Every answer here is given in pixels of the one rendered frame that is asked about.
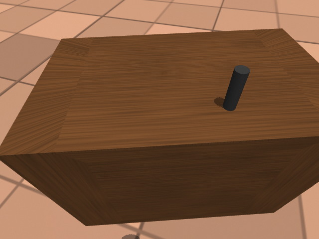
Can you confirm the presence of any can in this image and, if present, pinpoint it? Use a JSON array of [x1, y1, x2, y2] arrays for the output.
[[223, 65, 250, 111]]

